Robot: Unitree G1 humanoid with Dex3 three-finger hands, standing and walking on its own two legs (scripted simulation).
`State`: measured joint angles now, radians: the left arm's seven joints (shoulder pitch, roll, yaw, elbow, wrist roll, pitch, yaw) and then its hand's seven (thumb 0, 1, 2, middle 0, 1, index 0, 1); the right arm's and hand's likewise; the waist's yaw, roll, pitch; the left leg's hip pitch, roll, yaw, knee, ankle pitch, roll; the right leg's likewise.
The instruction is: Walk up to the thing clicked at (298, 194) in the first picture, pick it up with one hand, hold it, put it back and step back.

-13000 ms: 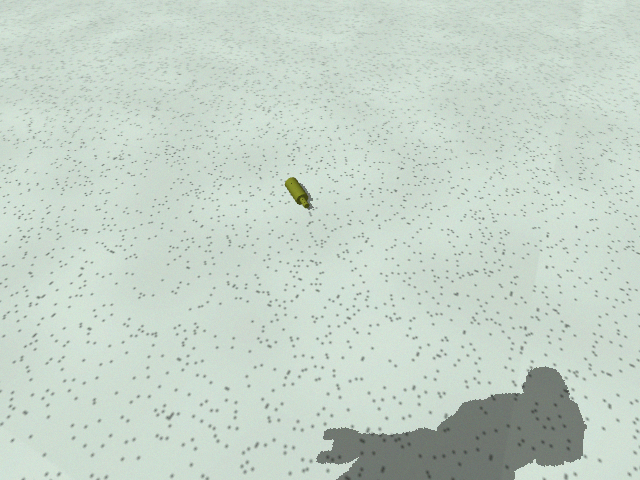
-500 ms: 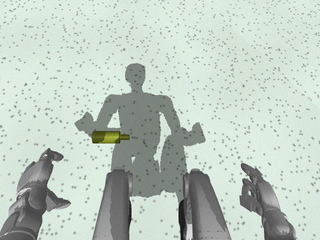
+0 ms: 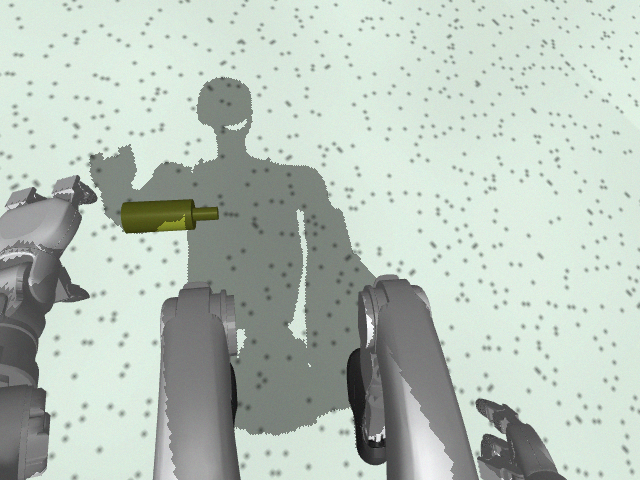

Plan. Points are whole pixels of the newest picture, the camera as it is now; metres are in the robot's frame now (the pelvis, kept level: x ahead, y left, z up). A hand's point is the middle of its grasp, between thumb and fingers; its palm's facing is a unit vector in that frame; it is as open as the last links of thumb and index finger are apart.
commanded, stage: rise first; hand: left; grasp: from above
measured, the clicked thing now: (172, 215) +0.50 +0.24 -0.36
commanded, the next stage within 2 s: approach in 0.90 s
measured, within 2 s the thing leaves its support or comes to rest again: neither
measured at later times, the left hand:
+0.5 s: hand (91, 229) +0.42 +0.32 -0.20, palm faces -0.45 -0.07 -0.89, open 13.9 cm
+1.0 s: hand (104, 221) +0.44 +0.31 -0.23, palm faces -0.44 -0.07 -0.90, open 13.7 cm
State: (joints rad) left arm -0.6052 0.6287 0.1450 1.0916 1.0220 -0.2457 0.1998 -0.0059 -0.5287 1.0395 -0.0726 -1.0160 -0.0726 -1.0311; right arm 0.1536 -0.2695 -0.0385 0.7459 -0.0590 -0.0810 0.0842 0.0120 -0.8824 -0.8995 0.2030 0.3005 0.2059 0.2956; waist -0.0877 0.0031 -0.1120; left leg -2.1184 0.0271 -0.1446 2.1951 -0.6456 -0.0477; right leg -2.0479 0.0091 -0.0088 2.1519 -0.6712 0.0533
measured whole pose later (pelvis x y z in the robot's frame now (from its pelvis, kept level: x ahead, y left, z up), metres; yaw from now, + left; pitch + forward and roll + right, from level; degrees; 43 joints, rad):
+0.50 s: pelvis +0.01 +0.01 -0.05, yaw -2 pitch +33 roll -8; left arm -0.80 0.72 0.13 1.32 1.27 -0.29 0.36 0.00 -0.47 0.98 -0.13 -0.91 -0.13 -0.92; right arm 0.10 -0.25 0.00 0.78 -0.13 -0.03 0.12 0.01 -0.90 -0.90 0.20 0.30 0.21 0.30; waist -0.16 -0.02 -0.08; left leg -2.27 0.01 -0.17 2.36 -0.66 -0.04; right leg -2.17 0.02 -0.01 2.29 -0.70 0.06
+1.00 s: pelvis +0.01 +0.01 -0.06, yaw -2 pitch +34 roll -8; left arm -0.85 0.75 0.15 1.39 1.29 -0.28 0.43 0.00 -0.44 0.94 -0.15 -0.93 -0.16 -0.93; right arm 0.11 -0.26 0.02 0.78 -0.16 -0.03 0.13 0.01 -0.91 -0.90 0.20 0.30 0.21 0.30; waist -0.19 -0.03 -0.07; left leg -2.32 0.01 -0.18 2.41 -0.69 -0.05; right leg -2.22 0.02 -0.01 2.34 -0.71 0.07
